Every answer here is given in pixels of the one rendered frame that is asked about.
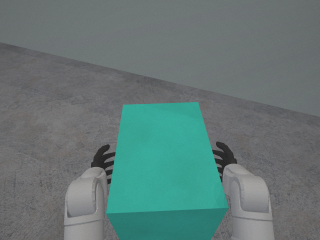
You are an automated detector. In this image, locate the right robot forearm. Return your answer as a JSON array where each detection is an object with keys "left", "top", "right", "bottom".
[{"left": 222, "top": 163, "right": 275, "bottom": 240}]

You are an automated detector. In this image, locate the left robot forearm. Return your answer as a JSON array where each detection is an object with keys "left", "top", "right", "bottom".
[{"left": 64, "top": 167, "right": 109, "bottom": 240}]

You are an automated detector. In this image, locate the carton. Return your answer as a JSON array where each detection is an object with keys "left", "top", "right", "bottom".
[{"left": 106, "top": 102, "right": 229, "bottom": 240}]

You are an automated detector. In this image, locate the robot left hand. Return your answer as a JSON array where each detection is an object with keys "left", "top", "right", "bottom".
[{"left": 91, "top": 144, "right": 116, "bottom": 184}]

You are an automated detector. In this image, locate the robot right hand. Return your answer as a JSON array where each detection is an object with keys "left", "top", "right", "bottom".
[{"left": 212, "top": 141, "right": 237, "bottom": 182}]

